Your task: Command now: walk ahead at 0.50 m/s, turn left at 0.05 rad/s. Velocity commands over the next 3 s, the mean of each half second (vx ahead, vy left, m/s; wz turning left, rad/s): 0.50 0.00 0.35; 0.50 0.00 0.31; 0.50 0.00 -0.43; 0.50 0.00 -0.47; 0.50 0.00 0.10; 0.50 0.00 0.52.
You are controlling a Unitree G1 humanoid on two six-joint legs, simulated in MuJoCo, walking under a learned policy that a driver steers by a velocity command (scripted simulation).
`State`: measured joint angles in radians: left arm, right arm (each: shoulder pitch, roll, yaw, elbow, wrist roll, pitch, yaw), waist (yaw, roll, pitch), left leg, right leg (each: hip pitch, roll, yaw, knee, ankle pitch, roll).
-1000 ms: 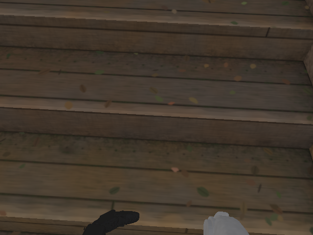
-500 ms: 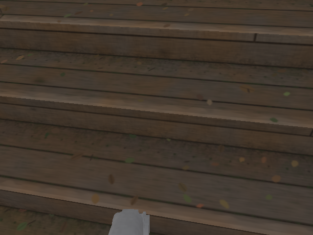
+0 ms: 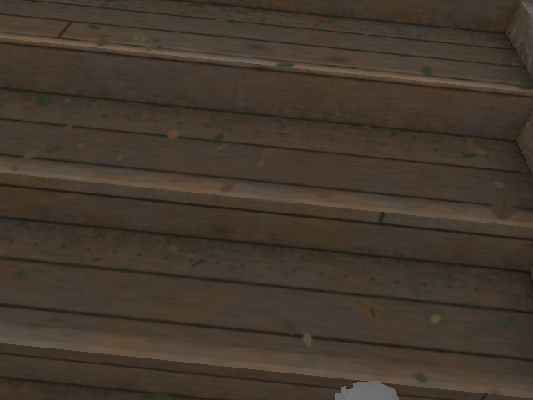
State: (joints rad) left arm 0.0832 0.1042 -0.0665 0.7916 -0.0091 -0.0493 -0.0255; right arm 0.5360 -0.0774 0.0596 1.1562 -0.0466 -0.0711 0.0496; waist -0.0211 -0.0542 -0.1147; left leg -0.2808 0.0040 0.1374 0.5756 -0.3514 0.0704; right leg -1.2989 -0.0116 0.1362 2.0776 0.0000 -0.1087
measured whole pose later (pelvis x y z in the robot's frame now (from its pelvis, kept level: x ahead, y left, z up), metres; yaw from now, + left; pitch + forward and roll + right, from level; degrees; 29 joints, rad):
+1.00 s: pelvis +0.55 +0.16 +0.26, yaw +22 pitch +1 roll +1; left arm 0.26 0.25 0.05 0.87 -0.04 -0.10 -0.01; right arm 0.22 -0.21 -0.03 0.83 -0.03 -0.08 0.04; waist 0.00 -0.03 -0.02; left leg -0.56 0.05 0.23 0.88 -0.35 0.09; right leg -0.58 -0.03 0.11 1.80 -0.16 -0.12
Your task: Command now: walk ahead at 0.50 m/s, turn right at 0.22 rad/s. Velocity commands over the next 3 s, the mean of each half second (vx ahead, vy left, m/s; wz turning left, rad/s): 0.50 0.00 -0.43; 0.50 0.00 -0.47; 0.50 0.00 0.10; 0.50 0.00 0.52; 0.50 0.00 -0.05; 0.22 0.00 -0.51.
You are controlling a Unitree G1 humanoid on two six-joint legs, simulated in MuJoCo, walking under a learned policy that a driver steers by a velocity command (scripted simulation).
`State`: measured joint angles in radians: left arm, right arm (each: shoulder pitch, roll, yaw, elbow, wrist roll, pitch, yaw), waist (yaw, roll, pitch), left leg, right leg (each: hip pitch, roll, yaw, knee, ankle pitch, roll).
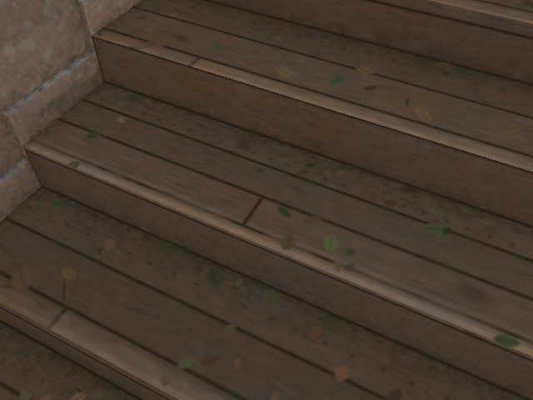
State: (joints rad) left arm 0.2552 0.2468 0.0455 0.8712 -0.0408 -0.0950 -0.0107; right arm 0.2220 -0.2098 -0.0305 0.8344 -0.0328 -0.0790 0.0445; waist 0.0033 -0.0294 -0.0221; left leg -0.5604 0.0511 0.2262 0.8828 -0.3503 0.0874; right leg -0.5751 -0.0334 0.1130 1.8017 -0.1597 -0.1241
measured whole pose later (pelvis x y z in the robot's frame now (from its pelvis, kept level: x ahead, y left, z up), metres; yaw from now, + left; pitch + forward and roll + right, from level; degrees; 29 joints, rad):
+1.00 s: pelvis +0.63 -0.13 +0.24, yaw -30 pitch +5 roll +4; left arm 0.51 0.12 -0.01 1.03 0.02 -0.04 0.01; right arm -0.03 -0.11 0.07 0.60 -0.04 -0.13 0.03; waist 0.00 -0.02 -0.04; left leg -0.90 -0.01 0.19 1.14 -0.35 0.12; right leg -0.08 0.08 0.24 0.68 -0.09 -0.12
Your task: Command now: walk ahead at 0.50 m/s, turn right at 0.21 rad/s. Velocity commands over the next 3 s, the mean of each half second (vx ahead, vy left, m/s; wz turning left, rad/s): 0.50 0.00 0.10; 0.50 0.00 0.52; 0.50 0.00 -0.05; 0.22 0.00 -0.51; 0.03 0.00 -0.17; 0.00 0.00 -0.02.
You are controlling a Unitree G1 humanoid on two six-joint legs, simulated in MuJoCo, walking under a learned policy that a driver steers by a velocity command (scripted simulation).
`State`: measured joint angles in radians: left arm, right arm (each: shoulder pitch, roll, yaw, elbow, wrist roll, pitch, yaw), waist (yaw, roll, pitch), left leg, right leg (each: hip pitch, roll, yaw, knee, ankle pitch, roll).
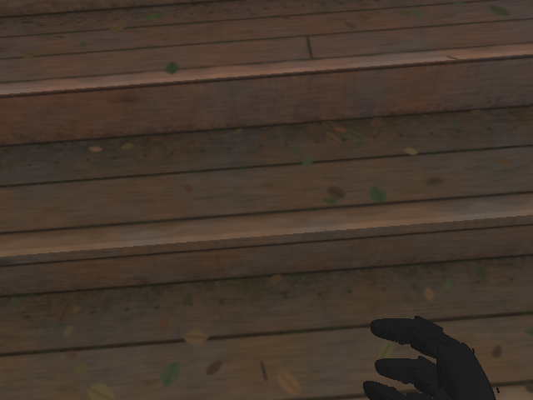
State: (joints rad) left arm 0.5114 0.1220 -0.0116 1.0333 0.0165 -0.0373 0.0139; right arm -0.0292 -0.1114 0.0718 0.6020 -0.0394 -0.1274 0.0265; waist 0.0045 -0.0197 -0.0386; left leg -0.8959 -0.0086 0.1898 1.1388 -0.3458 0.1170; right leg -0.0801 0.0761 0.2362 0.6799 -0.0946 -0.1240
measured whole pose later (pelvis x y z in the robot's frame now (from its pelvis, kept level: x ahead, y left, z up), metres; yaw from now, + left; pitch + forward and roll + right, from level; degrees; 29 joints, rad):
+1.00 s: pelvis +0.58 +0.07 +0.25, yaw +23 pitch +4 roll -1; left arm 0.49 0.12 -0.01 1.01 0.02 -0.03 0.07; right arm 0.03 -0.08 0.09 0.57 0.02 0.01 0.06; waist 0.07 0.02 -0.02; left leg -1.28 0.15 0.05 1.66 -0.25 0.07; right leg 0.08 -0.12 -0.36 0.34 -0.41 0.09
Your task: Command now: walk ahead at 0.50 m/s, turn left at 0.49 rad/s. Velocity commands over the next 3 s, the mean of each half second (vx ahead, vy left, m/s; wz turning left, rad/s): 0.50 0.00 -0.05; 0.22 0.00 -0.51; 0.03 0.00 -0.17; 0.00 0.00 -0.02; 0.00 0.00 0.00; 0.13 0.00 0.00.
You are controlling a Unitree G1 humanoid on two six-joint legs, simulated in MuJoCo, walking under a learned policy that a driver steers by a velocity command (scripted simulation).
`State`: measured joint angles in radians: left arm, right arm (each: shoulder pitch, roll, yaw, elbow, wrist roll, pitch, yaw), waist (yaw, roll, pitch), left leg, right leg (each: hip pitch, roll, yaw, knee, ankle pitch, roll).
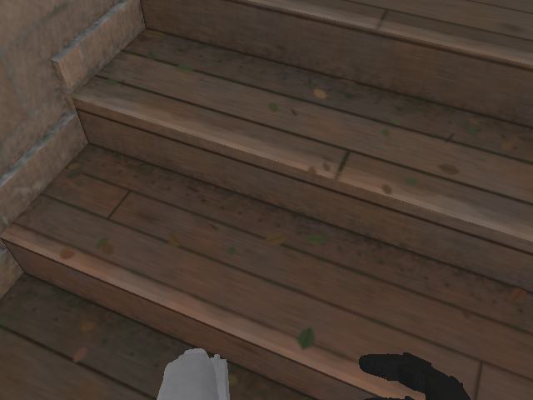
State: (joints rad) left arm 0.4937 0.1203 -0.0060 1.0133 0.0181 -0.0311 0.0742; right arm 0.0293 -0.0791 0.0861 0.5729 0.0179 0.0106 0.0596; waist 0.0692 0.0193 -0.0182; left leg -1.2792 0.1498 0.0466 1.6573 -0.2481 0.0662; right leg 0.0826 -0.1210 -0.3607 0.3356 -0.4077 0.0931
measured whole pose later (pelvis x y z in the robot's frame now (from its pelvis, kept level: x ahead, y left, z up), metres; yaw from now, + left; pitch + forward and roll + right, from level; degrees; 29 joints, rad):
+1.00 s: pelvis +0.54 +0.02 +0.31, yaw -21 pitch +5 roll +2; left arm 0.31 0.16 0.00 0.75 0.03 0.02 0.04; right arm 0.05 -0.14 0.05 0.60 -0.03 -0.07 -0.03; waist 0.02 0.03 -0.03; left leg -1.07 0.04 -0.05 1.73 -0.09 -0.05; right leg -0.39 0.15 0.13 0.61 -0.27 -0.11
